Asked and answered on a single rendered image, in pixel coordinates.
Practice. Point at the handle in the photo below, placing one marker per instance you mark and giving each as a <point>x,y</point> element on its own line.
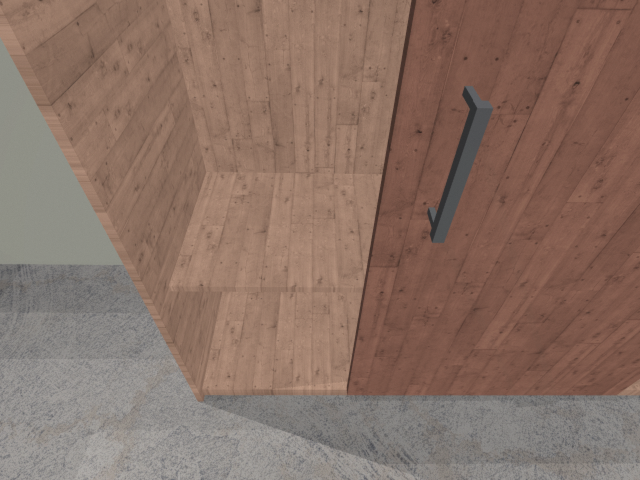
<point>474,129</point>

